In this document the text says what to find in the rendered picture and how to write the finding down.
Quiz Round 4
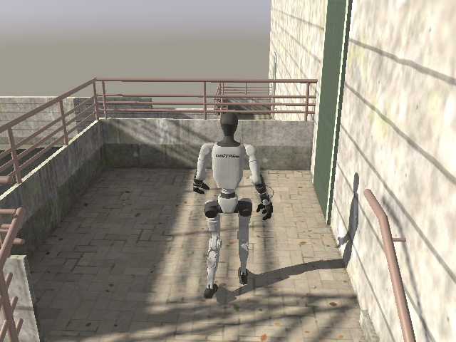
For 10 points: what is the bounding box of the robot left upper arm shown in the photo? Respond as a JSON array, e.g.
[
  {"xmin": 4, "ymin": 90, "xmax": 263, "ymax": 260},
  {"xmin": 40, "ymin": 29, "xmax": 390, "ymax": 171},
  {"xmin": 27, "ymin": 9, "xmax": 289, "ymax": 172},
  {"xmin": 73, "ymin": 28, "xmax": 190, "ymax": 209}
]
[{"xmin": 195, "ymin": 142, "xmax": 214, "ymax": 180}]

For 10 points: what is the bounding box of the robot right upper arm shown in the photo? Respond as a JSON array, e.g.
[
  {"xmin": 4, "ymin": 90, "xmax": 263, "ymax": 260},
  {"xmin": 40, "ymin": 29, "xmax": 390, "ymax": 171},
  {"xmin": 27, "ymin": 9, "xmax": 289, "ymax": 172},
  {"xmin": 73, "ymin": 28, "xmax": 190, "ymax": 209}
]
[{"xmin": 243, "ymin": 144, "xmax": 261, "ymax": 185}]

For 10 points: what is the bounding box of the robot left shin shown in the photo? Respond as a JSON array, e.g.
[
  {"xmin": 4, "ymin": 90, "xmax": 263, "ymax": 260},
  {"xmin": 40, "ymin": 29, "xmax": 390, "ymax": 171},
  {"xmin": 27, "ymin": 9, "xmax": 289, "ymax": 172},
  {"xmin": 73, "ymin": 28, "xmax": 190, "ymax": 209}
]
[{"xmin": 207, "ymin": 238, "xmax": 219, "ymax": 289}]

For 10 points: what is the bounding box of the left robot hand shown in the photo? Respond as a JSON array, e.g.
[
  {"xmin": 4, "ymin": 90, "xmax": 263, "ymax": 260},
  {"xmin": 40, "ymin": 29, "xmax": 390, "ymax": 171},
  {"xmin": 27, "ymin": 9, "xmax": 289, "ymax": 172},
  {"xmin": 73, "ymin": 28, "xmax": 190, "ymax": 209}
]
[{"xmin": 193, "ymin": 183, "xmax": 209, "ymax": 194}]

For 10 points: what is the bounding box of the right robot forearm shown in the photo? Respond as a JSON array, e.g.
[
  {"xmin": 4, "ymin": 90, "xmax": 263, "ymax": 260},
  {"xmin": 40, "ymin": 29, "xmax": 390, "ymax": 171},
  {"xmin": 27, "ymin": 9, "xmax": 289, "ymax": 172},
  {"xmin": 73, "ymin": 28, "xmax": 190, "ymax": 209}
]
[{"xmin": 255, "ymin": 174, "xmax": 271, "ymax": 205}]

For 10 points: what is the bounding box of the right robot hand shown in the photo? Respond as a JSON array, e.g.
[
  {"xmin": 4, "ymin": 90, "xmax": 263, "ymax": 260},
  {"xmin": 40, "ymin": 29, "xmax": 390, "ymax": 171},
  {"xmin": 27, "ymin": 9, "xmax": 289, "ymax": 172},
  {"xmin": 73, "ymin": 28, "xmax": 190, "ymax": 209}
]
[{"xmin": 256, "ymin": 202, "xmax": 273, "ymax": 220}]

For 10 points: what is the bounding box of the right robot foot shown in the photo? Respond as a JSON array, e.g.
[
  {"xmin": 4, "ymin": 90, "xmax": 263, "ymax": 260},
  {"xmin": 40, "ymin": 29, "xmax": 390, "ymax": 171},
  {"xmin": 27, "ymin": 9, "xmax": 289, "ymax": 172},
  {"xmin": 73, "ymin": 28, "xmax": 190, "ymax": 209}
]
[{"xmin": 238, "ymin": 267, "xmax": 248, "ymax": 285}]

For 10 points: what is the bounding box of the left robot forearm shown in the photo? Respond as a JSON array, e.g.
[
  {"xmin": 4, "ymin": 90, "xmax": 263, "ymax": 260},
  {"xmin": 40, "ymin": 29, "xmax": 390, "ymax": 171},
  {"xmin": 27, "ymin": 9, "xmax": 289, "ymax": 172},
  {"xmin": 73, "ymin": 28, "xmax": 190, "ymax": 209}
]
[{"xmin": 193, "ymin": 170, "xmax": 203, "ymax": 188}]

